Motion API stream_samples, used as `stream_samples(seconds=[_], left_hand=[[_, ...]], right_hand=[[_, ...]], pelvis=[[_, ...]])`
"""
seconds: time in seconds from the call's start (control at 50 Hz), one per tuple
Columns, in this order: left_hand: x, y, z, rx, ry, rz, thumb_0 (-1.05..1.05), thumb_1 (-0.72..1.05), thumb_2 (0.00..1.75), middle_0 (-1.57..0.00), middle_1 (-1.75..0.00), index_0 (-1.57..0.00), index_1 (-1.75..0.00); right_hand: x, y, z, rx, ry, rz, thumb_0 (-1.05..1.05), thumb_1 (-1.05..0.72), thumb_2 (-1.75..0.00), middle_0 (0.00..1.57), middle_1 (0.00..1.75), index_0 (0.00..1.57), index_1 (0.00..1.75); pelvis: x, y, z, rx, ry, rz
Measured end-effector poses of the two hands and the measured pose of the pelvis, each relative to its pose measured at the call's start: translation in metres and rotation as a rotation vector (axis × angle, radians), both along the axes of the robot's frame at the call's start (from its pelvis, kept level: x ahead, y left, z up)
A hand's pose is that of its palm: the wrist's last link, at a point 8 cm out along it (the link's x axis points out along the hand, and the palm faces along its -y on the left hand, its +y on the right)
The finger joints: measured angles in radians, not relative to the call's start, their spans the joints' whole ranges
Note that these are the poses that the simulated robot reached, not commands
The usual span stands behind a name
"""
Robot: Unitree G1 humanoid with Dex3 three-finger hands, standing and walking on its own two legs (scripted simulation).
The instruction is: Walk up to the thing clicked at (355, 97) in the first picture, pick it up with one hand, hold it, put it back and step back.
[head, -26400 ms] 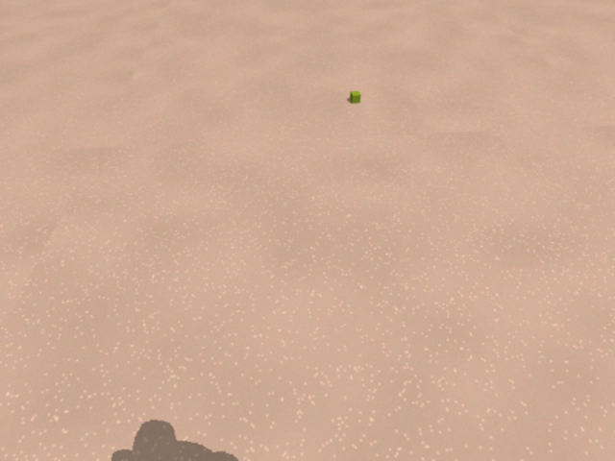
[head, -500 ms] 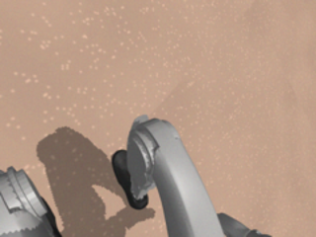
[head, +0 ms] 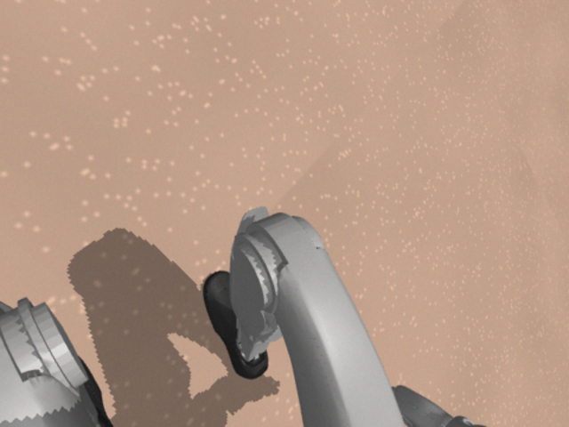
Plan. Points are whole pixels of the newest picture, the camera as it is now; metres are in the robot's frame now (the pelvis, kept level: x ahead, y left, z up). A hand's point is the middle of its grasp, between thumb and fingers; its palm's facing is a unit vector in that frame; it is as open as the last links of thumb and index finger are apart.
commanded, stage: go down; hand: left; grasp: from above
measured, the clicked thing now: out of the picture +0.39 +0.42 -0.29
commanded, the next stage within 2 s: close in 0.04 s
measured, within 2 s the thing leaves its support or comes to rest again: neither
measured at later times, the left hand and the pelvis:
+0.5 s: hand out of the picture +0.36 +0.40 -0.25, palm faces -0.02 -0.47 -0.88, open 11.8 cm; pelvis +0.00 +0.00 +0.00, yaw +1 degrees
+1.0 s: hand out of the picture +0.38 +0.38 -0.27, palm faces +0.06 -0.47 -0.88, open 9.7 cm; pelvis +0.00 +0.00 +0.00, yaw +0 degrees
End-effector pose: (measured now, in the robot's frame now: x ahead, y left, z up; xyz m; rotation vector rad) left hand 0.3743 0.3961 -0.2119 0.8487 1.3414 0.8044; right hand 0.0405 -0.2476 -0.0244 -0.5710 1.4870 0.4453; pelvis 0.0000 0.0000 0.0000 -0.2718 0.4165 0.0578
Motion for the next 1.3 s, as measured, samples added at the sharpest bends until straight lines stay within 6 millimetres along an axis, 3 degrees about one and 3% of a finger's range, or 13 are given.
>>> stream_samples(seconds=[0.22, 0.44, 0.8, 1.06, 1.3], left_hand=[[0.001, 0.002, 0.001, -0.021, -0.036, 0.046, 0.00, -0.26, 0.96, -0.15, -1.06, -0.17, -1.03], [-0.008, 0.016, 0.023, 0.016, 0.024, 0.003, 0.00, -0.11, 0.78, -0.24, -0.90, -0.26, -0.87], [0.003, -0.014, 0.003, 0.008, -0.019, 0.039, 0.00, 0.00, 0.72, -0.35, -0.81, -0.37, -0.78], [0.005, -0.010, 0.005, 0.007, -0.031, 0.078, 0.00, 0.18, 0.65, -0.48, -0.75, -0.49, -0.72], [0.001, -0.005, 0.004, 0.006, -0.026, 0.083, 0.00, 0.23, 0.60, -0.52, -0.72, -0.54, -0.68]], right_hand=[[0.000, -0.001, -0.002, 0.011, 0.007, -0.005, 0.00, -0.89, -0.89, 0.20, 0.29, 0.20, 0.30], [0.005, -0.002, -0.008, 0.014, -0.041, -0.026, 0.00, -0.88, -0.88, 0.20, 0.29, 0.20, 0.30], [-0.009, -0.010, 0.003, -0.003, 0.015, -0.008, 0.00, -0.88, -0.89, 0.20, 0.29, 0.20, 0.30], [-0.006, -0.004, -0.002, 0.012, 0.010, -0.013, 0.00, -0.88, -0.89, 0.20, 0.29, 0.20, 0.30], [0.000, -0.003, -0.005, 0.012, 0.008, -0.011, 0.00, -0.89, -0.89, 0.20, 0.29, 0.20, 0.30]], pelvis=[[0.000, -0.001, 0.000, 0.005, 0.008, -0.003], [0.000, -0.001, 0.001, 0.013, 0.019, 0.002], [0.000, -0.004, 0.002, 0.015, -0.006, 0.005], [0.001, -0.001, -0.001, 0.008, -0.005, 0.000], [0.002, -0.001, -0.002, 0.006, -0.004, 0.004]])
